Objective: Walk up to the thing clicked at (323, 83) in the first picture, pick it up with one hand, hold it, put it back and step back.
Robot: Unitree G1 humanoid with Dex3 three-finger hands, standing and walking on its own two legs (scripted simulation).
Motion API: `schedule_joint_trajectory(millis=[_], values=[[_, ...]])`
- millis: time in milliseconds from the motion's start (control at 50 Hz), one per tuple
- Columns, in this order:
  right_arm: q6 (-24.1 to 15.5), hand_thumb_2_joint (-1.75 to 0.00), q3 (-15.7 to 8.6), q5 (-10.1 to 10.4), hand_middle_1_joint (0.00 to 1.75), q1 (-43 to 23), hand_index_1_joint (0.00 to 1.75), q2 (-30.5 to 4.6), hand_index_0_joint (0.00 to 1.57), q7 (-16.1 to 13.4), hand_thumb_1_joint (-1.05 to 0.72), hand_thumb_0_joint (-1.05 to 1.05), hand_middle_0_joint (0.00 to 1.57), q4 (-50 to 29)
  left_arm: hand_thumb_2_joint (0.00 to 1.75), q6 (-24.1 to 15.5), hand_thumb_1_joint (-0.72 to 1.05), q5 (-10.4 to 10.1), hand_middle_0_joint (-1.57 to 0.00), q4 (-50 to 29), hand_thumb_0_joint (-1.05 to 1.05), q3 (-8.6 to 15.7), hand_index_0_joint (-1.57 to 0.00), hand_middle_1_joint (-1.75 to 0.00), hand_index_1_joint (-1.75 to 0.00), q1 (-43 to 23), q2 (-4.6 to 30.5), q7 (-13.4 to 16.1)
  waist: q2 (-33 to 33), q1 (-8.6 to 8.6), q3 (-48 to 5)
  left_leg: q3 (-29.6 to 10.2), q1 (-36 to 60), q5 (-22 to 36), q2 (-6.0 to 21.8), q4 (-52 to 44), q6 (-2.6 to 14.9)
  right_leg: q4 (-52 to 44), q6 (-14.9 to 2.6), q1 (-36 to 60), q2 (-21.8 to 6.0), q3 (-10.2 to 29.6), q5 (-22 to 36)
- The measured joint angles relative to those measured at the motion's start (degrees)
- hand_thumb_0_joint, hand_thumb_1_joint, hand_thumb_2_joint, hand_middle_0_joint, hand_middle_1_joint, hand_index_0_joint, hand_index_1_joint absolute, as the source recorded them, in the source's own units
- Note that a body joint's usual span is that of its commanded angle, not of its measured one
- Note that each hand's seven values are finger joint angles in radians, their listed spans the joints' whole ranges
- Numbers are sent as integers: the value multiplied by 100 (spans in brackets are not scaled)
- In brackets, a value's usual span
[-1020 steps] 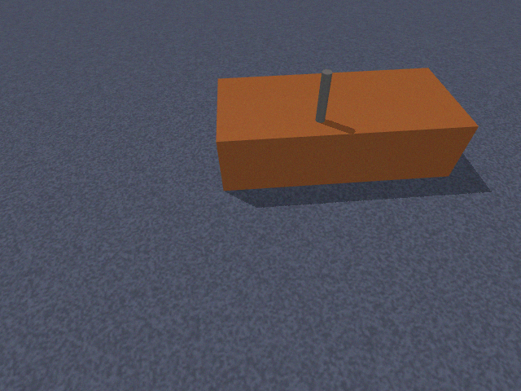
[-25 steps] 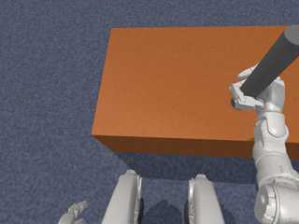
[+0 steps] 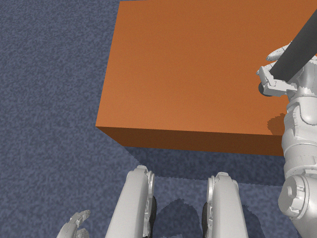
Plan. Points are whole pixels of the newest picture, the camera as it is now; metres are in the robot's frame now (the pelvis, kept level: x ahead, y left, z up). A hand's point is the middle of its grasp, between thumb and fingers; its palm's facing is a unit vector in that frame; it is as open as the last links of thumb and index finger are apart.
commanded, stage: lower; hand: right
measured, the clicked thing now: (294, 58) +0.50 -0.22 +0.07
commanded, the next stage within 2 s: loosen in 1.54 s
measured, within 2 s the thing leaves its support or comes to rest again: rests again in 1.28 s
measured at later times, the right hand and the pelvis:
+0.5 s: hand (261, 86) +0.51 -0.20 -0.06, palm faces +0.11 +0.99 +0.00, open 5.8 cm; pelvis -0.01 +0.00 -0.07, yaw +0 degrees
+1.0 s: hand (254, 91) +0.52 -0.20 -0.10, palm faces +0.10 +0.99 -0.01, open 5.8 cm; pelvis -0.02 +0.00 -0.11, yaw +1 degrees
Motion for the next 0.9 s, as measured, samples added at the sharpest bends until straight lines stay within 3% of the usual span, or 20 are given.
schedule_joint_trajectory(millis=[220, 620, 900], values=[[76, -116, -50, -16, 111, -212, 113, -115, 98, -81, -9, 0, 98, 147, 91, 48, 90, 5, -20, -32, 1, -49, -21, -31, -30, -2, 0, -6, -15, 25, -4, -16, -399, -68, 4, 360, -23, 369, -16, -409, 18, 15, -68], [74, -116, -152, -233, 110, -627, 113, -369, 98, -62, -9, 0, 98, 296, 91, 144, 90, 82, -21, -39, 1, -106, -21, -30, -30, -68, 83, -54, 11, 140, 171, -45, -1497, -160, 12, 1478, -28, 1460, 17, -1512, 83, 91, -125], [171, -116, -232, -198, 110, -761, 113, -518, 98, -35, -8, 0, 98, 395, 90, 171, 90, 75, -21, -16, 1, -135, -21, -30, -30, 47, 175, -35, 35, 189, 234, -50, -1872, -159, -22, 1852, -24, 1838, 33, -1872, 75, 127, -142]])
